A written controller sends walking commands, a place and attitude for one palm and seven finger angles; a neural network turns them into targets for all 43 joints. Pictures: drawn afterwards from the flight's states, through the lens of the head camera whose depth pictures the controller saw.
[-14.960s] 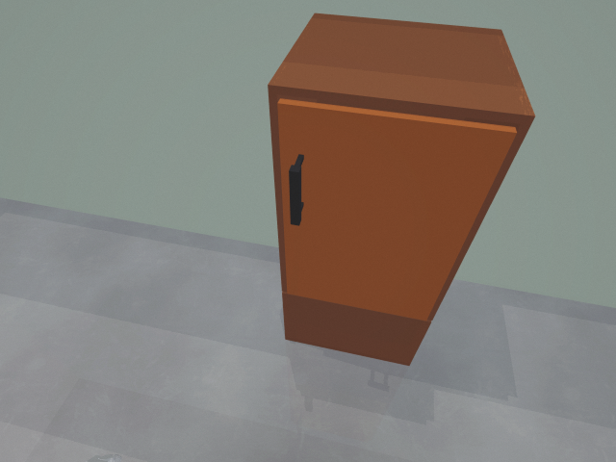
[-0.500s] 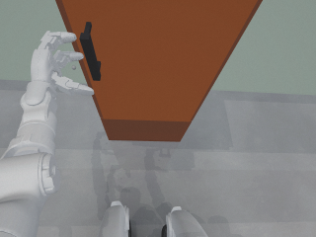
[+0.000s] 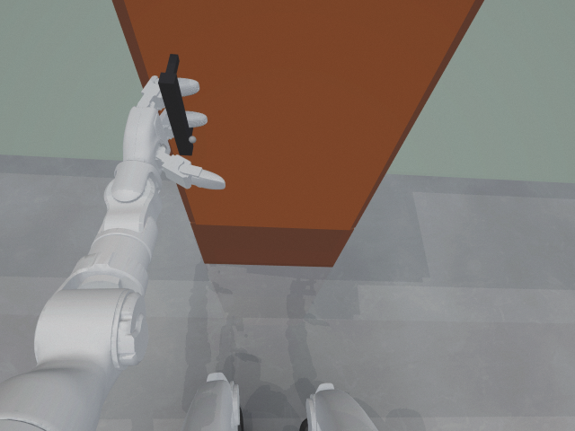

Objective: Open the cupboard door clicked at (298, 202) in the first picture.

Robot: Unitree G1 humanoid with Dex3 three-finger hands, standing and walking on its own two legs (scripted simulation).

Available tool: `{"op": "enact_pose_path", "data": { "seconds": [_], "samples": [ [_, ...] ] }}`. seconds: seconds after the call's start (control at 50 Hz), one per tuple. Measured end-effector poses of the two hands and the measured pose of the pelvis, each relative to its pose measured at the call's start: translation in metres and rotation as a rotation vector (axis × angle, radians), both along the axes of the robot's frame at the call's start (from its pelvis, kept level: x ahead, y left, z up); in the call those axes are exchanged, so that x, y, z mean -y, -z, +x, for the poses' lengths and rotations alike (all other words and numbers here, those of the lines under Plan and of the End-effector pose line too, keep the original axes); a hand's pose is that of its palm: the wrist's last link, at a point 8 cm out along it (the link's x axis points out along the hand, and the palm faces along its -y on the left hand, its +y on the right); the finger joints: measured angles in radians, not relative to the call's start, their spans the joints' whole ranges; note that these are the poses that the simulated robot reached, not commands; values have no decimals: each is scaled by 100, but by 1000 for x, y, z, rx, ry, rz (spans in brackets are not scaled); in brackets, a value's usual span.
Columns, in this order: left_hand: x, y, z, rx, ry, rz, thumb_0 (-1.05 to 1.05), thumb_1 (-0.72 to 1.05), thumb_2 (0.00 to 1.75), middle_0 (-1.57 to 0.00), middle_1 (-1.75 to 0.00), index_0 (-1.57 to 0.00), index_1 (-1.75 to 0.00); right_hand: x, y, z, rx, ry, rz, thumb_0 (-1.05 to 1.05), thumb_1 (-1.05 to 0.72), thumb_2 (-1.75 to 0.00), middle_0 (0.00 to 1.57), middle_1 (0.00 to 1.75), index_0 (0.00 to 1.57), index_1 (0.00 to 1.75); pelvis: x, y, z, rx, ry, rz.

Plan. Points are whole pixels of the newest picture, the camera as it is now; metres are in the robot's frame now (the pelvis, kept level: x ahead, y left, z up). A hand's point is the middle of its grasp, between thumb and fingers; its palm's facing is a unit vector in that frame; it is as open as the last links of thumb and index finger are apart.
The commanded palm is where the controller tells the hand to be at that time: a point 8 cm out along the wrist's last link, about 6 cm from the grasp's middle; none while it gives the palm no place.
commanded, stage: slide the fingers in behind the handle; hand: left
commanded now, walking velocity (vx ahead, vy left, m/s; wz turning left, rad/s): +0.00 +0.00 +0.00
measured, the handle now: (180, 108) +0.55 +0.13 +0.07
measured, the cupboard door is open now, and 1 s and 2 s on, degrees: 0 0 25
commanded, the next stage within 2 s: close the thumb around the handle in 0.38 s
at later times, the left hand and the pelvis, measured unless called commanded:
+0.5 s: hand (188, 137) +0.50 +0.12 +0.07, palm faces -0.06 -1.00 -0.01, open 14.0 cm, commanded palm +0.48 +0.16 +0.07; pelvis -0.01 -0.01 +0.00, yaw -1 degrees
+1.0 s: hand (183, 137) +0.50 +0.12 +0.07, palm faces -0.05 -1.00 +0.00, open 7.2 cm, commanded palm +0.48 +0.17 +0.07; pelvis +0.00 -0.01 +0.00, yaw -1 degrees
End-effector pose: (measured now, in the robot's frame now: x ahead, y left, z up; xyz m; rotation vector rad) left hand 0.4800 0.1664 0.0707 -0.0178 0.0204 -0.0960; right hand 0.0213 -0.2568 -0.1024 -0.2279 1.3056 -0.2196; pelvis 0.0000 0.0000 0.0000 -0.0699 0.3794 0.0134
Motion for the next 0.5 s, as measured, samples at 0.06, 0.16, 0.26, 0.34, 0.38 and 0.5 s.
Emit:
{"op": "enact_pose_path", "data": {
  "seconds": [0.06, 0.16, 0.26, 0.34, 0.38, 0.5],
  "samples": [
    [1, 1, 4, 3, -42, 5, -1, -50, 30, -30, -121, -27, -121, 0, 0, -1, 26, 12, 1, 0, -91, -90, 20, 30, 21, 30, 1, 1, -1, -1, 13, 6],
    [-5, -2, 4, 26, -54, 50, -1, -50, 30, -31, -121, -32, -122, 0, 5, -12, 16, 36, 18, 0, -91, -90, 20, 30, 20, 30, 4, 3, -3, 1, 27, 16],
    [-12, -3, 2, 6, -57, 38, -1, -50, 30, -31, -121, -31, -121, 1, 6, -25, -28, 48, 26, 0, -91, -90, 20, 30, 20, 30, 7, 3, -5, 5, 25, 17],
    [-14, -6, 0, 18, -55, 33, -1, -50, 30, -30, -121, -31, -121, 6, 5, -31, -46, 52, 17, 1, -91, -90, 20, 30, 21, 30, 10, 2, -6, 3, 22, 17],
    [-12, -7, -1, 23, -46, 34, -1, -50, 30, -30, -121, -30, -121, 8, 4, -33, -50, 52, 11, 1, -91, -90, 20, 30, 21, 30, 11, 2, -6, 3, 20, 17],
    [-4, -3, -1, 9, -39, 23, -1, -50, 30, -30, -121, -30, -120, 17, 2, -31, -40, 51, -11, 1, -91, -90, 20, 30, 20, 30, 13, 3, -7, 1, 19, 17]
  ]
}}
